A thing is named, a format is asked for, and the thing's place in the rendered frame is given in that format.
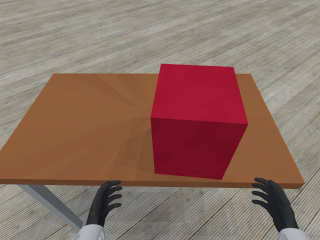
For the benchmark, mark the left robot hand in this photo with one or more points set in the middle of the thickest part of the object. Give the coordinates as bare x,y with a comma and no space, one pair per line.
100,208

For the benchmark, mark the right robot hand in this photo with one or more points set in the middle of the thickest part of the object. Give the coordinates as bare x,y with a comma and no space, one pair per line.
278,206

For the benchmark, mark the robot right forearm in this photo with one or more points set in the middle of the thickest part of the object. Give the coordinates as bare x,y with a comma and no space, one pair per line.
292,234

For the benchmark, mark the robot left forearm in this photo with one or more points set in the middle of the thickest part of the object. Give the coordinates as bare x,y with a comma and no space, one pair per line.
91,232

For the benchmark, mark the carton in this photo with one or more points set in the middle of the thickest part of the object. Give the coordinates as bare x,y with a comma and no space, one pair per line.
197,120

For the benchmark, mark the table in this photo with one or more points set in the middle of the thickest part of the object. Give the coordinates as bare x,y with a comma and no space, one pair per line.
85,129

